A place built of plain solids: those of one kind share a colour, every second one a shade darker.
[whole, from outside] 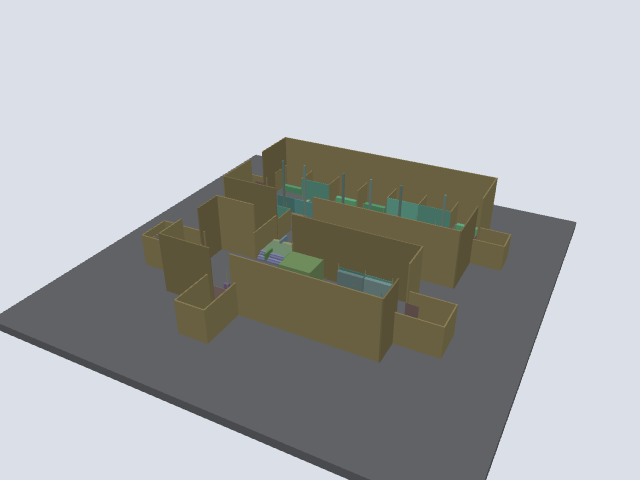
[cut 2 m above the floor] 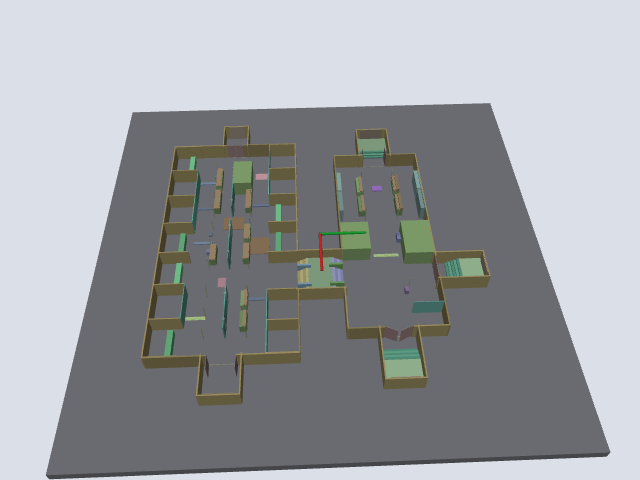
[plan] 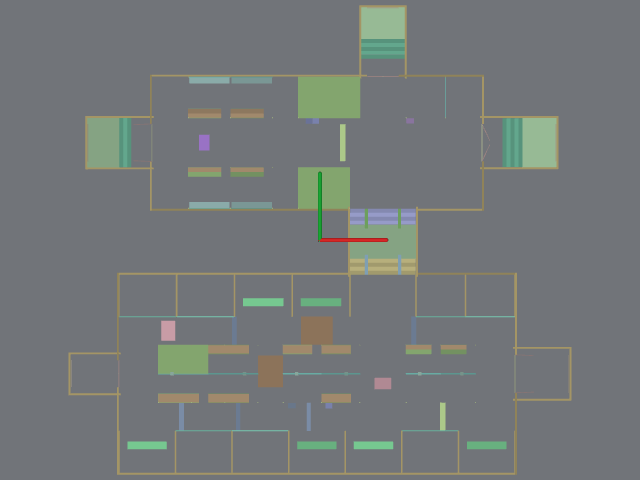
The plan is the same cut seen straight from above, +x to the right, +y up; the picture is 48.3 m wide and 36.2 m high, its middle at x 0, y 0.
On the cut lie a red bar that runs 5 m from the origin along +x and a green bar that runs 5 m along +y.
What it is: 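A small town's covered market hall; wings of bays of 5.0 m, 7.2 m to the eaves; island blocks of stalls back to back between aisles of 1.6 to 3.5 m; lock-up shops 3 to 3.7 m deep along long walls; porches at the aisles' ends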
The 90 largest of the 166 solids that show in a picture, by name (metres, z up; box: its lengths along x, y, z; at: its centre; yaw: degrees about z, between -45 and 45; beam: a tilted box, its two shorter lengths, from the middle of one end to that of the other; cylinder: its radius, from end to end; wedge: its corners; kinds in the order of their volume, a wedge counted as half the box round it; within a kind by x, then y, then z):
{
 "wall_1": {"box": [0.15, 3.23, 3.25], "at": [-18.89, -10.09, 1.57]},
 "wall_2": {"box": [0.15, 4.03, 3.75], "at": [-17.62, 7.34, 1.82]},
 "wall_3": {"box": [3.94, 0.15, 3.25], "at": [-16.99, -11.63, 1.57]},
 "wall_4": {"box": [3.94, 0.15, 3.25], "at": [-16.99, -8.55, 1.57]},
 "wall_5": {"box": [0.15, 6.61, 7.25], "at": [-15.24, -14.41, 3.58]},
 "wall_6": {"box": [0.15, 6.61, 7.25], "at": [-15.24, -5.77, 3.58]},
 "wall_7": {"box": [0.12, 3.17, 3.05], "at": [-15.17, -15.97, 1.48]},
 "wall_8": {"box": [0.12, 3.17, 3.05], "at": [-15.17, -4.21, 1.48]},
 "wall_9": {"box": [5.17, 0.15, 3.75], "at": [-15.12, 5.4, 1.82]},
 "wall_10": {"box": [5.17, 0.15, 3.75], "at": [-15.12, 9.28, 1.82]},
 "wall_11": {"box": [0.15, 3.71, 7.25], "at": [-12.76, 4.07, 3.58]},
 "wall_12": {"box": [0.15, 3.71, 7.25], "at": [-12.76, 10.61, 3.58]},
 "wall_13": {"box": [0.12, 3.17, 3.05], "at": [-10.9, -15.97, 1.48]},
 "wall_14": {"box": [0.12, 3.17, 3.05], "at": [-10.81, -4.21, 1.48]},
 "wall_15": {"box": [0.12, 3.17, 3.05], "at": [-6.63, -15.97, 1.48]},
 "wall_16": {"box": [17.58, 0.15, 7.25], "at": [-6.53, -2.54, 3.58]},
 "wall_17": {"box": [0.12, 3.17, 3.05], "at": [-6.46, -4.21, 1.48]},
 "wall_18": {"box": [15.09, 0.15, 7.25], "at": [-5.29, 2.29, 3.58]},
 "wall_19": {"box": [16.39, 0.15, 7.25], "at": [-4.64, 12.39, 3.58]},
 "wall_20": {"box": [0.12, 3.17, 3.05], "at": [-2.36, -15.97, 1.48]},
 "wall_21": {"box": [0.12, 3.17, 3.05], "at": [-2.1, -4.21, 1.48]},
 "wall_22": {"box": [30.18, 0.15, 7.25], "at": [-0.23, -17.64, 3.58]},
 "wall_23": {"box": [0.12, 3.17, 3.05], "at": [1.9, -15.97, 1.48]},
 "wall_24": {"box": [0.15, 5.28, 3.65], "at": [2.19, -0.13, 1.77]},
 "wall_25": {"box": [0.12, 3.17, 3.05], "at": [2.26, -4.21, 1.48]},
 "wall_26": {"box": [0.15, 5.54, 4.04], "at": [3.03, 14.94, 1.97]},
 "wall_27": {"box": [3.59, 0.15, 4.04], "at": [4.75, 17.64, 1.97]},
 "wall_28": {"box": [0.12, 3.17, 3.05], "at": [6.17, -15.97, 1.48]},
 "wall_29": {"box": [0.15, 5.54, 4.04], "at": [6.47, 14.94, 1.97]},
 "wall_30": {"box": [0.12, 3.17, 3.05], "at": [7.24, -4.21, 1.48]},
 "wall_31": {"box": [0.15, 5.28, 3.65], "at": [7.32, -0.13, 1.77]},
 "wall_32": {"box": [6.42, 0.15, 7.25], "at": [9.16, 12.39, 3.58]},
 "wall_33": {"box": [5.13, 0.15, 7.25], "at": [9.8, 2.29, 3.58]},
 "wall_34": {"box": [0.12, 3.17, 3.05], "at": [10.44, -15.97, 1.48]},
 "wall_35": {"box": [0.12, 3.17, 3.05], "at": [10.97, -4.21, 1.48]},
 "wall_36": {"box": [7.62, 0.15, 7.25], "at": [11.05, -2.54, 3.58]},
 "wall_37": {"box": [0.15, 3.73, 7.25], "at": [12.29, 4.07, 3.58]},
 "wall_38": {"box": [0.15, 3.73, 7.25], "at": [12.29, 10.61, 3.58]},
 "wall_39": {"box": [0.12, 3.17, 3.05], "at": [14.71, -15.97, 1.48]},
 "wall_40": {"box": [0.12, 3.17, 3.05], "at": [14.71, -4.21, 1.48]},
 "wall_41": {"box": [0.15, 6.19, 7.25], "at": [14.79, -14.62, 3.58]},
 "wall_42": {"box": [0.15, 6.19, 7.25], "at": [14.79, -5.57, 3.58]},
 "wall_43": {"box": [5.92, 0.15, 4.01], "at": [15.03, 5.41, 1.96]},
 "wall_44": {"box": [5.92, 0.15, 4.01], "at": [15.03, 9.27, 1.96]},
 "wall_45": {"box": [4.4, 0.15, 3.25], "at": [16.76, -12.04, 1.57]},
 "wall_46": {"box": [4.4, 0.15, 3.25], "at": [16.76, -8.13, 1.57]},
 "wall_47": {"box": [0.15, 4.01, 4.01], "at": [17.91, 7.34, 1.96]},
 "wall_48": {"box": [0.15, 4.06, 3.25], "at": [18.89, -10.09, 1.57]},
 "counter_1": {"box": [3.08, 0.72, 0.9], "at": [-10.67, -11.93, 0.4]},
 "counter_2": {"box": [3.78, 2.2, 2.55], "at": [-10.32, -8.99, 1.23]},
 "counter_3": {"box": [2.5, 0.72, 0.9], "at": [-8.7, 5.13, 0.4]},
 "counter_4": {"box": [3.08, 0.72, 0.94], "at": [-6.89, -11.93, 0.42]},
 "counter_5": {"box": [3.08, 0.72, 0.88], "at": [-6.89, -8.25, 0.39]},
 "counter_6": {"box": [2.5, 0.72, 0.94], "at": [-5.5, 5.13, 0.42]},
 "counter_7": {"box": [2.5, 0.72, 0.93], "at": [-5.5, 9.54, 0.41]},
 "counter_8": {"box": [2.22, 0.72, 0.94], "at": [-1.7, -8.25, 0.42]},
 "counter_9": {"box": [3.92, 3.13, 2.55], "at": [0.3, 3.93, 1.23]},
 "counter_10": {"box": [4.68, 3.13, 2.55], "at": [0.69, 10.75, 1.23]},
 "counter_11": {"box": [2.22, 0.72, 0.97], "at": [1.22, -11.93, 0.43]},
 "counter_12": {"box": [2.22, 0.72, 1.0], "at": [1.22, -8.25, 0.45]},
 "counter_13": {"box": [1.94, 0.72, 0.89], "at": [7.44, -8.25, 0.4]},
 "counter_14": {"box": [1.94, 0.72, 0.99], "at": [10.08, -8.25, 0.45]},
 "ground_1": {"box": [2.41, 3.73, 0.55], "at": [-16.34, 7.34, 0.22]},
 "ground_2": {"box": [4.98, 2.58, 0.5], "at": [4.75, -0.13, 0.42]},
 "ground_3": {"box": [3.29, 2.4, 0.5], "at": [4.75, 16.36, 0.54]},
 "ground_4": {"box": [2.57, 3.71, 0.5], "at": [16.55, 7.34, 0.51]},
 "shelf_1": {"box": [3.04, 0.46, 1.9], "at": [-8.35, 2.64, 0.9]},
 "shelf_2": {"box": [3.04, 0.46, 1.9], "at": [-8.35, 12.04, 0.9]},
 "shelf_3": {"box": [3.04, 0.46, 1.9], "at": [-5.15, 2.64, 0.9]},
 "shelf_4": {"box": [3.04, 0.46, 1.9], "at": [-5.15, 12.04, 0.9]},
 "shop_counter_1": {"box": [2.97, 0.6, 0.95], "at": [-13.04, -15.49, 0.42]},
 "shop_counter_2": {"box": [3.06, 0.6, 0.95], "at": [-4.28, -4.69, 0.42]},
 "shop_counter_3": {"box": [2.97, 0.6, 0.95], "at": [-0.23, -15.49, 0.42]},
 "shop_counter_4": {"box": [3.06, 0.6, 0.95], "at": [0.08, -4.69, 0.42]},
 "shop_counter_5": {"box": [2.97, 0.6, 0.95], "at": [4.04, -15.49, 0.42]},
 "shop_counter_6": {"box": [2.97, 0.6, 0.95], "at": [12.58, -15.49, 0.42]},
 "front_1": {"box": [4.36, 0.08, 3.05], "at": [-12.99, -5.79, 1.48]},
 "front_2": {"box": [4.27, 0.08, 3.05], "at": [-8.77, -14.39, 1.48]},
 "front_3": {"box": [4.36, 0.08, 3.05], "at": [-8.63, -5.79, 1.48]},
 "front_4": {"box": [4.27, 0.08, 3.05], "at": [-4.5, -14.39, 1.48]},
 "front_5": {"box": [4.27, 0.08, 3.05], "at": [8.31, -14.39, 1.48]},
 "front_6": {"box": [3.73, 0.08, 3.05], "at": [9.11, -5.79, 1.48]},
 "front_7": {"box": [3.73, 0.08, 3.05], "at": [12.84, -5.79, 1.48]},
 "porch_flight_1": {"box": [3.27, 0.3, 0.84], "at": [4.75, 15.01, 0.37]},
 "porch_flight_2": {"box": [0.3, 3.69, 0.66], "at": [14.82, 7.34, 0.28]},
 "porch_flight_3": {"box": [0.3, 3.69, 0.81], "at": [15.12, 7.34, 0.35]},
 "neck_north_1": {"box": [4.96, 0.3, 0.72], "at": [4.75, 1.31, 0.31]},
 "neck_north_2": {"box": [4.96, 0.3, 0.55], "at": [4.75, 1.61, 0.23]},
 "neck_south_1": {"box": [4.96, 0.3, 0.55], "at": [4.75, -1.87, 0.23]},
 "neck_south_2": {"box": [4.96, 0.3, 0.72], "at": [4.75, -1.57, 0.31]}
}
